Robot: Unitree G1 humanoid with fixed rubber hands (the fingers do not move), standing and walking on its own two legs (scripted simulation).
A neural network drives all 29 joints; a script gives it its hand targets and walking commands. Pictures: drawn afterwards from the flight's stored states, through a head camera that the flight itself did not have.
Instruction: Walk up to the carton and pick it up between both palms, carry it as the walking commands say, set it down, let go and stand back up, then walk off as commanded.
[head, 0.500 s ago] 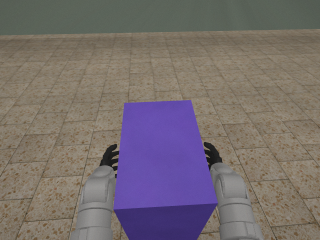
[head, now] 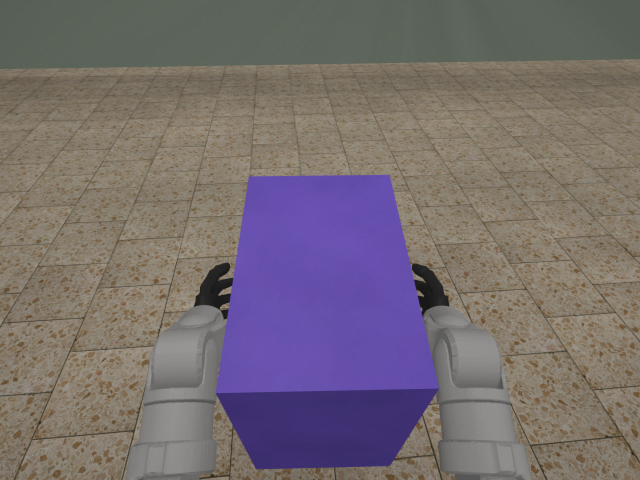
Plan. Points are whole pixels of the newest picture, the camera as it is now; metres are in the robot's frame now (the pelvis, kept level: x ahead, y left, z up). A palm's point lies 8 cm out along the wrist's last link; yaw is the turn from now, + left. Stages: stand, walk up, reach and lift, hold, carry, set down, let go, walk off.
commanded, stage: carry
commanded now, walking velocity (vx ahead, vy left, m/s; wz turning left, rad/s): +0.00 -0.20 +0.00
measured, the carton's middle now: (321, 325) +0.32 +0.01 +0.03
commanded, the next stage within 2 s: none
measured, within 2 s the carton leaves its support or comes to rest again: neither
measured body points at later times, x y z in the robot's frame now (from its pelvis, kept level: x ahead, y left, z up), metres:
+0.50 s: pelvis -0.06 -0.06 +0.00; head -0.08 -0.07 +0.45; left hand +0.22 +0.11 +0.08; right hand +0.24 -0.17 +0.08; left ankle -0.01 +0.10 -0.72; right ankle +0.00 -0.17 -0.72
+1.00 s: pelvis -0.12 -0.16 +0.00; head -0.12 -0.17 +0.45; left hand +0.16 +0.00 +0.07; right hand +0.18 -0.29 +0.07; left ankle -0.09 -0.02 -0.70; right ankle -0.05 -0.25 -0.72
